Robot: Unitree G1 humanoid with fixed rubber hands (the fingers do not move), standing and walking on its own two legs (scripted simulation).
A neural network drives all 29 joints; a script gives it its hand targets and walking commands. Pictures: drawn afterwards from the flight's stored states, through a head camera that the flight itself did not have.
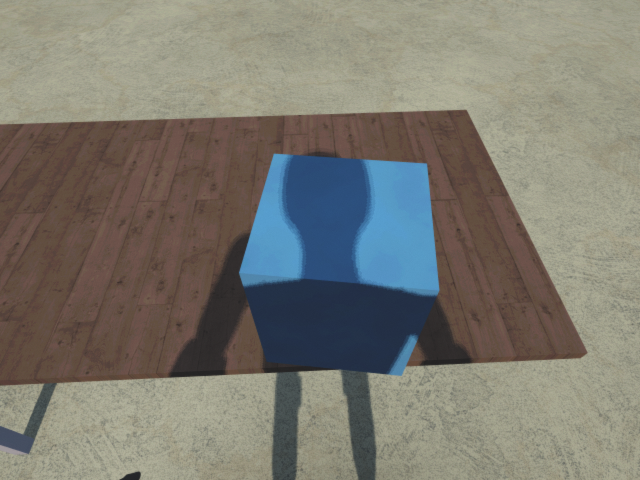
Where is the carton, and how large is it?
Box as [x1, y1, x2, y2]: [239, 154, 438, 375]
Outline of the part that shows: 274,154 239,271 266,360 273,362 401,375 438,292 438,281 426,164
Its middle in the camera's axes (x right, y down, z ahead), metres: +0.03 +0.05 +0.56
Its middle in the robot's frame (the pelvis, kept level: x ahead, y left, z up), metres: +0.38 -0.02 +0.01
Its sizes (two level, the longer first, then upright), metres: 0.210 0.200 0.250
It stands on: a table, 0.67 m high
